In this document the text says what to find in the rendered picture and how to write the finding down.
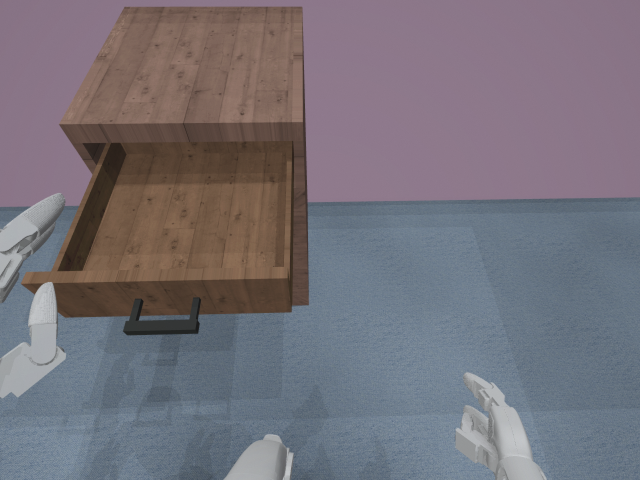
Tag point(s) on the right robot hand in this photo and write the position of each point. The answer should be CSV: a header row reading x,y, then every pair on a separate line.
x,y
489,440

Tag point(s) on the robot right forearm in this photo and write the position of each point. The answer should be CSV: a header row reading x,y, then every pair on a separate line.
x,y
518,468

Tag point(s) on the handle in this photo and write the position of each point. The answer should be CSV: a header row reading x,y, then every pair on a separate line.
x,y
162,327

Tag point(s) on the cabinet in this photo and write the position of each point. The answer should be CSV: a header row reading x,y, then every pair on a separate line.
x,y
200,74

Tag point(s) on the left robot hand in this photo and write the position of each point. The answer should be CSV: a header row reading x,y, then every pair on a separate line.
x,y
25,365

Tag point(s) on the robot left thigh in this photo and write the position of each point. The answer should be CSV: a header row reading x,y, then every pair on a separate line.
x,y
263,460

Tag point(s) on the drawer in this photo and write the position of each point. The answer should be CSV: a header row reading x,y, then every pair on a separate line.
x,y
168,221

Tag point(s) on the robot left shin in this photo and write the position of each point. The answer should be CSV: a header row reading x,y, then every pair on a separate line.
x,y
272,438

